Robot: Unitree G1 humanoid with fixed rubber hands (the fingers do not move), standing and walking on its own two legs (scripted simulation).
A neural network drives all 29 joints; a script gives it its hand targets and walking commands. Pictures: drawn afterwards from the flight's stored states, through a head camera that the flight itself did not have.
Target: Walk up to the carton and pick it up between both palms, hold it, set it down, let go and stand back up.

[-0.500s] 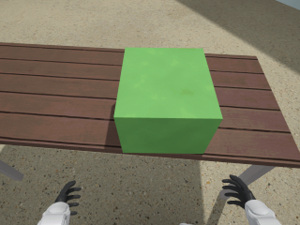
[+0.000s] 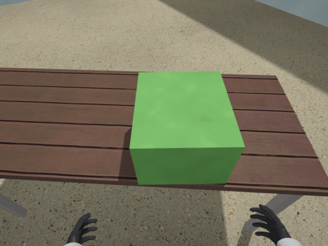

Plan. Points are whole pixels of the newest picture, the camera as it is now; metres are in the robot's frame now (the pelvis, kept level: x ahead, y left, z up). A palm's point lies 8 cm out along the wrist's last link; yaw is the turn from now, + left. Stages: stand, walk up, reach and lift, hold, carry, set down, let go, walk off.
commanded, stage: reach and lift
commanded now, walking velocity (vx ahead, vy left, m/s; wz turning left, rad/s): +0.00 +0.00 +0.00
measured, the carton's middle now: (180, 126) +0.49 -0.04 -0.02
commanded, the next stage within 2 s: none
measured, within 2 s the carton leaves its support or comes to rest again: neither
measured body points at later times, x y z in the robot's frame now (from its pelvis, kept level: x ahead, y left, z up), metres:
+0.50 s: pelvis -0.01 +0.01 +0.01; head -0.02 +0.01 +0.46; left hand +0.16 +0.23 -0.07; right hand +0.16 -0.26 -0.06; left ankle -0.02 +0.13 -0.74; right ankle +0.01 -0.11 -0.74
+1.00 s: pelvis +0.02 +0.01 +0.01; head +0.01 +0.02 +0.46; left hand +0.21 +0.23 -0.04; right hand +0.21 -0.25 -0.03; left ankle -0.02 +0.13 -0.74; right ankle +0.01 -0.11 -0.74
